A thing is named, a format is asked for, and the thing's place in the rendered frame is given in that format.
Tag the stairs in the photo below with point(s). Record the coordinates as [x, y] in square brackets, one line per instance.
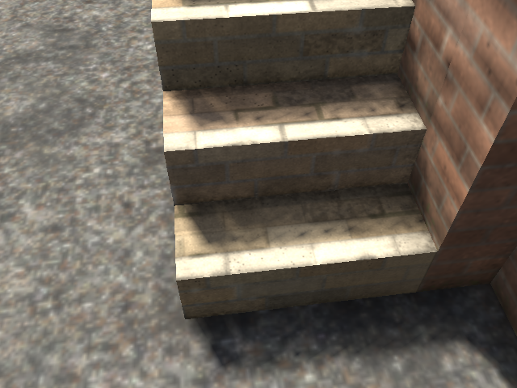
[289, 140]

